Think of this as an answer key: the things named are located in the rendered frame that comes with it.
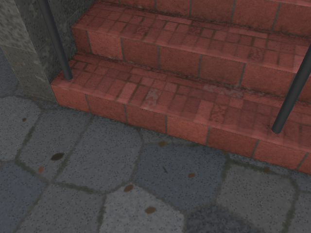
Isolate stairs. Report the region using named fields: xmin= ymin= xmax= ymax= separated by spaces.
xmin=50 ymin=0 xmax=311 ymax=176

